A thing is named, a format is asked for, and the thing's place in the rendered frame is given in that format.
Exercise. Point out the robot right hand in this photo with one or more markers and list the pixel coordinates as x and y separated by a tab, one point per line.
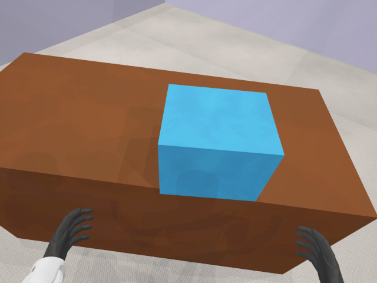
323	258

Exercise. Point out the robot left hand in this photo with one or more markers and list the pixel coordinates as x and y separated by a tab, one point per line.
62	240

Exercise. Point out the carton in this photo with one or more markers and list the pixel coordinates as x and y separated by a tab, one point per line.
217	143

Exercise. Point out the left robot forearm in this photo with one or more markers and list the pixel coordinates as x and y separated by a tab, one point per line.
47	270

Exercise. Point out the pedestal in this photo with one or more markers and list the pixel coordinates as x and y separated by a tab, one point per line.
84	134

